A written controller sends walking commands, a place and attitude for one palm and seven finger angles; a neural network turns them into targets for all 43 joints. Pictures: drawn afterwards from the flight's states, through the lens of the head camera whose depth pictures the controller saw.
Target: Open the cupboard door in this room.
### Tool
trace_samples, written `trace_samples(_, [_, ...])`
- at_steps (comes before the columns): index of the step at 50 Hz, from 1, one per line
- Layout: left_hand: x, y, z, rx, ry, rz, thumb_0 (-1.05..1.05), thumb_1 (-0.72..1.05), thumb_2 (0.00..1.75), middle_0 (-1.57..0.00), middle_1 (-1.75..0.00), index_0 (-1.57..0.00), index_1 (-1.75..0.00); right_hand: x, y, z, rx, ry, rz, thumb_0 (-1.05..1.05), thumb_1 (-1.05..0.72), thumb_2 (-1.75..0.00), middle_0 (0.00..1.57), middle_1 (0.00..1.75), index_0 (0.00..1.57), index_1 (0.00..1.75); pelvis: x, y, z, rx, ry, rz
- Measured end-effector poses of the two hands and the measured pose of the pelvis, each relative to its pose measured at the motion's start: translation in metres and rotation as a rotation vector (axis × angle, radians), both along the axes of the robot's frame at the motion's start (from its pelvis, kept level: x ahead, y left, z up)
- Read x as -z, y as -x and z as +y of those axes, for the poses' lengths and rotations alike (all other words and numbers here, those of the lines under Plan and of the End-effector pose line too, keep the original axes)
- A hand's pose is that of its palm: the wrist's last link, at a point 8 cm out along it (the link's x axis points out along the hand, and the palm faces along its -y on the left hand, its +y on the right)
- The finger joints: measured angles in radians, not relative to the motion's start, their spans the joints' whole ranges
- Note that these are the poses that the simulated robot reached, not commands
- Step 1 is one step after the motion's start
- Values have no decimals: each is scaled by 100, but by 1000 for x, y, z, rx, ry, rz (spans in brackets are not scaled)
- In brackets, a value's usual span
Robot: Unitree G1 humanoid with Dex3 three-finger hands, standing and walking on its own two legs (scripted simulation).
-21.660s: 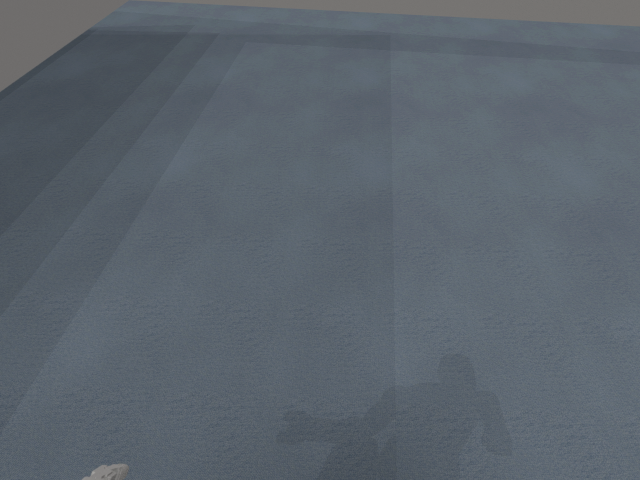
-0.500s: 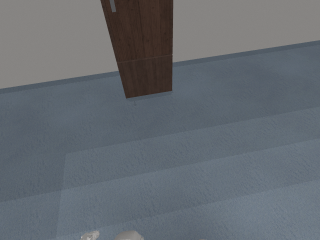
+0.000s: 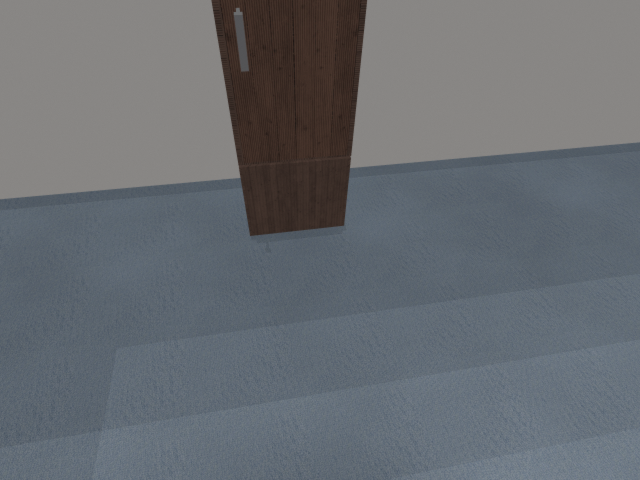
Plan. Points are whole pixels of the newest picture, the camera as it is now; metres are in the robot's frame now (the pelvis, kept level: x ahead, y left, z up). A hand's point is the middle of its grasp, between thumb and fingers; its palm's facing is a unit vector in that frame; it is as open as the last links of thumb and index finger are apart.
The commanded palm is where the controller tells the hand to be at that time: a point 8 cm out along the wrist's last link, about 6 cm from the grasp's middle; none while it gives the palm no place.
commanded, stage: stand and wait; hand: left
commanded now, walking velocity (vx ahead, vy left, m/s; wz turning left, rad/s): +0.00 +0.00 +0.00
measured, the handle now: (241, 39) +1.13 +0.31 +0.05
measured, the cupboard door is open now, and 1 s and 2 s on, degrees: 0 0 0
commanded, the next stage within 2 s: look at it before walking up in 0.16 s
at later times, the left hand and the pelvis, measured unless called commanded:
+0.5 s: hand out of the picture +0.00 +0.15 -0.18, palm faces +0.02 -0.98 -0.19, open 7.3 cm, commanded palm none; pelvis +0.01 -0.01 +0.00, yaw +0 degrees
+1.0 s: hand out of the picture -0.03 +0.14 -0.18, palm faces +0.04 -0.99 -0.15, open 7.3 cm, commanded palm none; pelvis +0.01 -0.02 +0.00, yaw -1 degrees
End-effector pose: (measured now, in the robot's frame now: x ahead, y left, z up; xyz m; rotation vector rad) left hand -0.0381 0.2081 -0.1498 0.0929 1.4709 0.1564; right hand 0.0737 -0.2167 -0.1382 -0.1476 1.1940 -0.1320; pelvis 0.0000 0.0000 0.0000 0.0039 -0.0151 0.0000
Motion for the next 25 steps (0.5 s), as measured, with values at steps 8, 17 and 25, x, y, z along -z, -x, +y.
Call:
trace_samples(8, [0, -23, 2, 16, -15, -34, 0, 91, 90, -20, -30, -20, -30, 4, 42, -15, 31, 32, 135, -1, -94, -89, 20, 30, 20, 30, 0, -8, -2, -2, -5, -7])
trace_samples(17, [-2, -40, 1, 39, -29, -58, 0, 91, 90, -20, -30, -20, -30, 7, 93, -7, 68, -8, 272, 0, -92, -89, 19, 30, 20, 30, -1, -9, -7, -4, -5, -11])
trace_samples(25, [-3, -35, -4, 36, -30, -44, 0, 91, 90, -20, -30, -20, -30, 10, 105, 4, 81, -46, 301, 0, -91, -89, 19, 30, 20, 30, -1, -8, -11, -5, -5, -9])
